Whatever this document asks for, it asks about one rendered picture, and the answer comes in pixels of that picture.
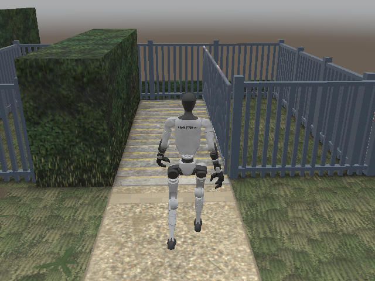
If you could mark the right robot foot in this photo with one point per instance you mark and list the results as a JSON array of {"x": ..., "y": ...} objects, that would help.
[{"x": 198, "y": 226}]

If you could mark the robot right upper arm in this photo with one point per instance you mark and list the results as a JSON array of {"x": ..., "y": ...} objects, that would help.
[{"x": 208, "y": 134}]

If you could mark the robot torso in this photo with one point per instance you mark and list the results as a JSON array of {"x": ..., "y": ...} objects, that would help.
[{"x": 187, "y": 141}]

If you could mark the left robot hand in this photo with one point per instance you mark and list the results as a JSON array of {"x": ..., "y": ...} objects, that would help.
[{"x": 164, "y": 159}]

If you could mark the robot right forearm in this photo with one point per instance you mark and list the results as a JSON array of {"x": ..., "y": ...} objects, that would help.
[{"x": 215, "y": 160}]

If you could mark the robot left upper arm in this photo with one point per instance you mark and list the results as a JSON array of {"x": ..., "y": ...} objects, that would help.
[{"x": 170, "y": 122}]

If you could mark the right robot hand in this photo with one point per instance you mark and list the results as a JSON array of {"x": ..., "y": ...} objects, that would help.
[{"x": 220, "y": 180}]

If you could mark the robot left forearm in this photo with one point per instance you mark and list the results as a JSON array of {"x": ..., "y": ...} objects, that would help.
[{"x": 161, "y": 151}]

